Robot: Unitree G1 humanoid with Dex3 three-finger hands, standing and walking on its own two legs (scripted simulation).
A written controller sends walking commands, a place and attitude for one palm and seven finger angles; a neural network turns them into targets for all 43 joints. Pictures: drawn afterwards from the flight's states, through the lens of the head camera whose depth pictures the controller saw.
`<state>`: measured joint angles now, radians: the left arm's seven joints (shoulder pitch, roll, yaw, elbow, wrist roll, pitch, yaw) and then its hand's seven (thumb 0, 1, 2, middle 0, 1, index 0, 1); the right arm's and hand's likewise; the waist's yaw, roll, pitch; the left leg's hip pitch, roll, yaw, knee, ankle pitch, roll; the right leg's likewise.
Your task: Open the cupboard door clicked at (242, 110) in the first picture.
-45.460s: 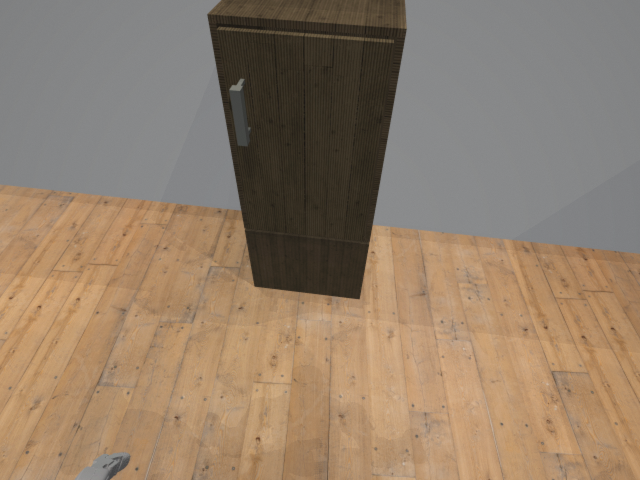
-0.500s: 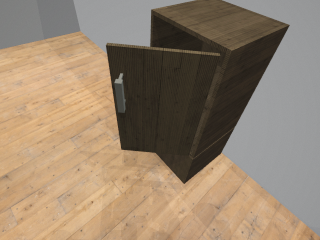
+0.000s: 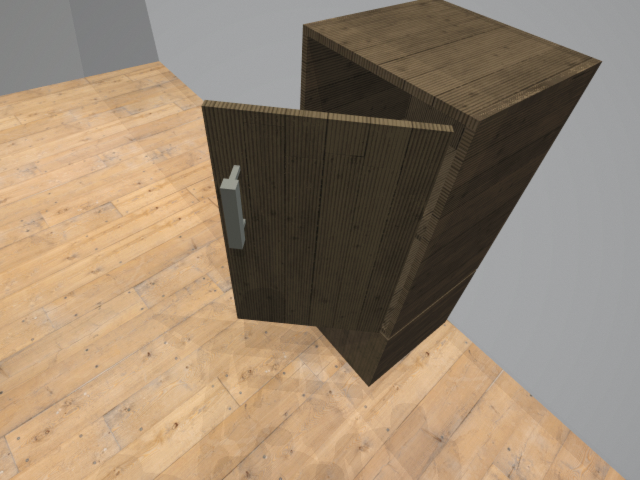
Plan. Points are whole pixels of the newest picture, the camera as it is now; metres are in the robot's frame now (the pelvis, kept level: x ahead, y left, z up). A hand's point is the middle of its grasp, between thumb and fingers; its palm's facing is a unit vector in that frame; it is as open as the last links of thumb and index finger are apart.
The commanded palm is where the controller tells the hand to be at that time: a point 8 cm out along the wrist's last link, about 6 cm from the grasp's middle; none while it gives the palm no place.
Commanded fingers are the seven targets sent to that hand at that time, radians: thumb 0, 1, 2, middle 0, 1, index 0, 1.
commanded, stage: come to a stop and stand still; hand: left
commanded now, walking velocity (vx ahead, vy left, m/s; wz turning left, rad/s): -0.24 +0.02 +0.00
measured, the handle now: (236, 207) +0.53 +0.18 +0.01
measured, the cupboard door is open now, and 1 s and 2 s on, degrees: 47 47 47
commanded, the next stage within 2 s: look again from close up in 0.84 s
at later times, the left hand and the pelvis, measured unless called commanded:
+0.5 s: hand out of the picture +0.03 +0.18 -0.16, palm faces +0.00 -0.97 -0.26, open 7.4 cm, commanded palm none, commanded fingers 0.00 0.90 0.90 -0.20 -0.30 -0.20 -0.30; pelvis -0.04 -0.01 +0.00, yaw -1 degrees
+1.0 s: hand out of the picture -0.05 +0.17 -0.17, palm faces -0.01 -0.98 -0.19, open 7.4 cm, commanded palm none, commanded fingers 0.00 0.90 0.90 -0.20 -0.30 -0.20 -0.30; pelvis -0.05 -0.01 +0.01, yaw -1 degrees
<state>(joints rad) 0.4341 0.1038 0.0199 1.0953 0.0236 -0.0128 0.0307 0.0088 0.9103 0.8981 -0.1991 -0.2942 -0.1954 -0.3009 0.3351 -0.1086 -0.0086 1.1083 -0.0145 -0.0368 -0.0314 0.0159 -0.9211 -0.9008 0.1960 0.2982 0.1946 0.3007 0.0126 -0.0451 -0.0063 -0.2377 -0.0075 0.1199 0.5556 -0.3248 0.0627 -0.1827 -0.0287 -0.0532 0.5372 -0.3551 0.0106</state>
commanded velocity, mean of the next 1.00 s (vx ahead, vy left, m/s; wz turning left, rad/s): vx -0.03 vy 0.00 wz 0.00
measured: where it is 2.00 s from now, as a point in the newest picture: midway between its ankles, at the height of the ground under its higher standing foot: outside the picture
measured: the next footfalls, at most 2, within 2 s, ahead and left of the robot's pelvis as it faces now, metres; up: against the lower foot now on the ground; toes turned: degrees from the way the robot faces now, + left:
none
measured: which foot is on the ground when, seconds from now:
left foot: down 0.00-1.00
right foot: down 0.00-1.00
